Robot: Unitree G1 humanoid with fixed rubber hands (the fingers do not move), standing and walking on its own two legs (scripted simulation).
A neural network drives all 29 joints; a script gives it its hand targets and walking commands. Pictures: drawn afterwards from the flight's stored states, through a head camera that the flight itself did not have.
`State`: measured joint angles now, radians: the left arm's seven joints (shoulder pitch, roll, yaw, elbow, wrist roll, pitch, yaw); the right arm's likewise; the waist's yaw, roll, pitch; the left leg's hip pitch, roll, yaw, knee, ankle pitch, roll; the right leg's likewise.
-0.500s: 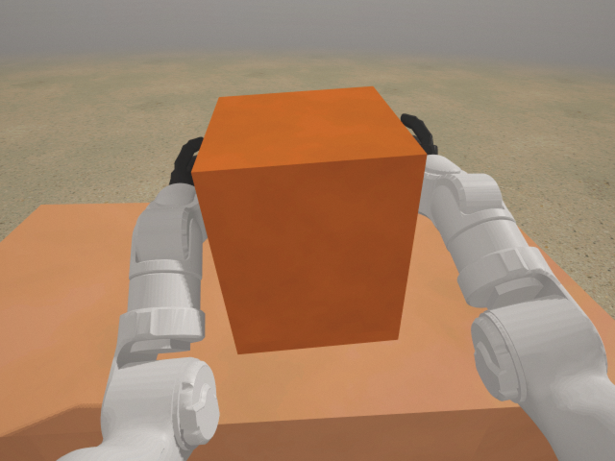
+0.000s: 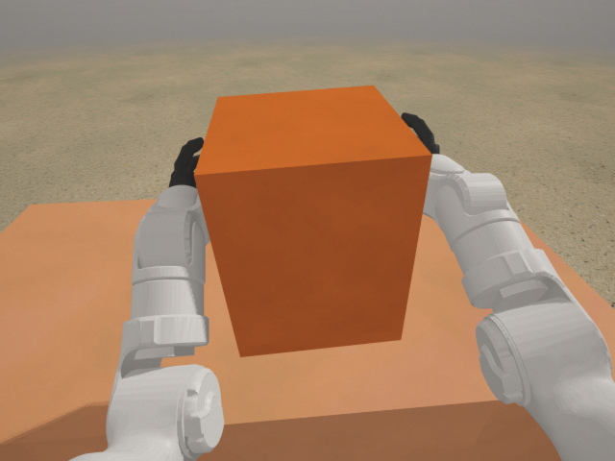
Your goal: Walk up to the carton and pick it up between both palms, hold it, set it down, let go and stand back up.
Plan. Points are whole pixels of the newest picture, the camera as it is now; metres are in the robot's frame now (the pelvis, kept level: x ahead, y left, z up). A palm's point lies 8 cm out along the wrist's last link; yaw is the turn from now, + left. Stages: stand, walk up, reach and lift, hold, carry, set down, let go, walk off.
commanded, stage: hold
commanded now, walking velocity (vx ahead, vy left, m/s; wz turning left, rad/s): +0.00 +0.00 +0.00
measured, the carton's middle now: (308, 217) +0.36 +0.00 +0.22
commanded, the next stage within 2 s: none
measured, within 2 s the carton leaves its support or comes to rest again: neither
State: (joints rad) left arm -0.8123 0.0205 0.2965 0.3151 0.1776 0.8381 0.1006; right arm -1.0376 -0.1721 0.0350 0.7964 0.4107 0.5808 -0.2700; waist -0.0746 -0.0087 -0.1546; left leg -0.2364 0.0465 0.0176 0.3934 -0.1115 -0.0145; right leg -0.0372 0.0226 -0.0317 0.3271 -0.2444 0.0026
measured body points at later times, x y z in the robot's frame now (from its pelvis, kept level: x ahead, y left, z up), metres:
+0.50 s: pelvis +0.00 -0.01 +0.00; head -0.08 +0.01 +0.44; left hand +0.38 +0.15 +0.26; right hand +0.39 -0.14 +0.28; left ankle +0.07 +0.12 -0.74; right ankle -0.04 -0.12 -0.74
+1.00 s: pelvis +0.00 +0.00 +0.00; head -0.09 +0.02 +0.44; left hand +0.38 +0.16 +0.26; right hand +0.39 -0.13 +0.28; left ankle +0.07 +0.12 -0.74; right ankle -0.04 -0.12 -0.74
